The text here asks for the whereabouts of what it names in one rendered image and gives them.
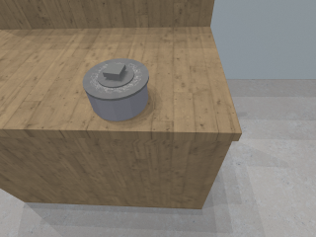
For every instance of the knob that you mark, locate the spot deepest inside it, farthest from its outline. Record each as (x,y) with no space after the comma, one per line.
(114,70)

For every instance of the lid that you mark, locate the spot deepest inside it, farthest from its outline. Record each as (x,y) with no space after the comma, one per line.
(133,80)

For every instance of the table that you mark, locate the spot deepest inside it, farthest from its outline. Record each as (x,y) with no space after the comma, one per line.
(55,149)

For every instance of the pot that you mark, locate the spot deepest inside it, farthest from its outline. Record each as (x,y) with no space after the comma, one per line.
(122,109)

